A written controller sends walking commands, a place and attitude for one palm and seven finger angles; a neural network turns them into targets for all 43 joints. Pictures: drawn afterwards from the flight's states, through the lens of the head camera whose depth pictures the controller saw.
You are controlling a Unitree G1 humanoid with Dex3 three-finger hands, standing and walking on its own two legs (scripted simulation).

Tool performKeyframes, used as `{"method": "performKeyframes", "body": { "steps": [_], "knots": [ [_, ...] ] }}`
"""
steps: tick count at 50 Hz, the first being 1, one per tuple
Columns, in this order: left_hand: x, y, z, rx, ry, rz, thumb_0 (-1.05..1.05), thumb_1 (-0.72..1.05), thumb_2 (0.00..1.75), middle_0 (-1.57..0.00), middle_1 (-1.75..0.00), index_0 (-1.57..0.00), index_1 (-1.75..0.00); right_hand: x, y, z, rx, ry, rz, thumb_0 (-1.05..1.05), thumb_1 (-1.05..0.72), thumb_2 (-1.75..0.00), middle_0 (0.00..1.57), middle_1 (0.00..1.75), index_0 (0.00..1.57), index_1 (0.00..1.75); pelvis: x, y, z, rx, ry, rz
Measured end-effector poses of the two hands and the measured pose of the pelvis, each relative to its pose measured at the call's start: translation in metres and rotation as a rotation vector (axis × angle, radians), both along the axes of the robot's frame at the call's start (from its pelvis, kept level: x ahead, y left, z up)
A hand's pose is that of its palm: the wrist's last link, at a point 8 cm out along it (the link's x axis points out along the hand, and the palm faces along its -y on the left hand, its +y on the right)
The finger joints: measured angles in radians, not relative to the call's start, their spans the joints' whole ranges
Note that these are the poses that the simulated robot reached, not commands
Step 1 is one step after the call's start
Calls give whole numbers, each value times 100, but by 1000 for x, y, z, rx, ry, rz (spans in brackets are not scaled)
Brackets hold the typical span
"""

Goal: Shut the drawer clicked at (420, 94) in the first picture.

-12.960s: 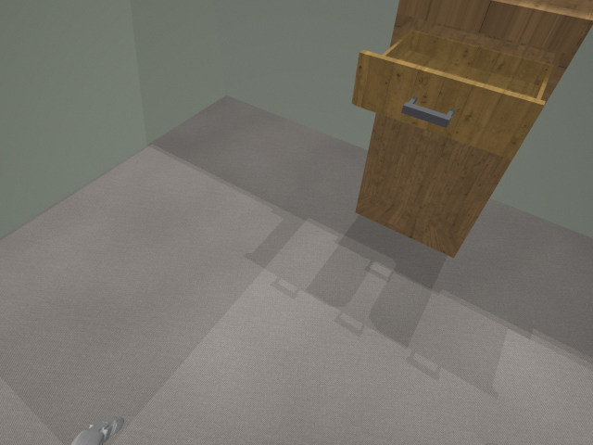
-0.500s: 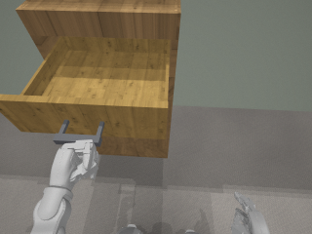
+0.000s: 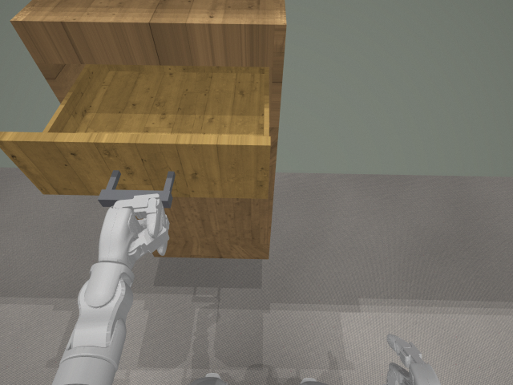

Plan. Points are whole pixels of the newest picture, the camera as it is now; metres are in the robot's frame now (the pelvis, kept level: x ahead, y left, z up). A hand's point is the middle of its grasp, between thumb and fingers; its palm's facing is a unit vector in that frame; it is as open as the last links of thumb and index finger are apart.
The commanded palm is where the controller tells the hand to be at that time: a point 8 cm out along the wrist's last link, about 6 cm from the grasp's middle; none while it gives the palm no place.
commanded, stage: push the drawer shut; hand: left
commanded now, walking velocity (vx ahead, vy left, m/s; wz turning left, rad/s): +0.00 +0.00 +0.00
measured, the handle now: (139, 188) +0.41 +0.20 +0.06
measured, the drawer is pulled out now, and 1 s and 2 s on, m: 0.21 0.08 0.00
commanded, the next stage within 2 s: pull the fist back off the drawer in 1.92 s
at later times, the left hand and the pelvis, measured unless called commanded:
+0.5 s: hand (170, 193) +0.40 +0.15 +0.06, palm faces -0.02 -1.00 -0.04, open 3.1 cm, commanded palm +0.38 +0.21 +0.07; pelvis -0.01 +0.00 +0.00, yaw +0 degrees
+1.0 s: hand (177, 166) +0.46 +0.15 +0.06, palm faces -0.01 -1.00 -0.03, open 3.2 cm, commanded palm +0.44 +0.21 +0.07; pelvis -0.01 +0.00 -0.01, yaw -1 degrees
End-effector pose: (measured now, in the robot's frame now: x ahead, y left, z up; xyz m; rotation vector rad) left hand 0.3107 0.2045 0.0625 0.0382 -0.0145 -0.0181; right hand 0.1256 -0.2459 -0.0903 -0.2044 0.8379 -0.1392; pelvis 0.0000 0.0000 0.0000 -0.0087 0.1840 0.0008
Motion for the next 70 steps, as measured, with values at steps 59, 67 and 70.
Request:
{"method": "performKeyframes", "body": {
  "steps": [59, 67, 70],
  "knots": [
    [147, 1, 2, -13, 26, 6, 4, 80, 90, -140, -160, -140, -160, -120, -9, -26, -26, 395, -162, 0, -91, -90, 21, 30, 20, 30, -6, 4, -12, -16, 120, -25],
    [164, 3, 1, -14, 27, 7, 3, 78, 90, -140, -160, -140, -160, -138, -7, -26, -35, 452, -180, 0, -91, -90, 21, 30, 20, 30, -7, 6, -15, -22, 145, -25],
    [171, 2, 1, -12, 28, 12, 3, 78, 90, -140, -160, -140, -160, -144, -5, -26, -40, 474, -182, 0, -91, -90, 21, 30, 20, 30, -8, 8, -16, -26, 157, -22]
  ]
}}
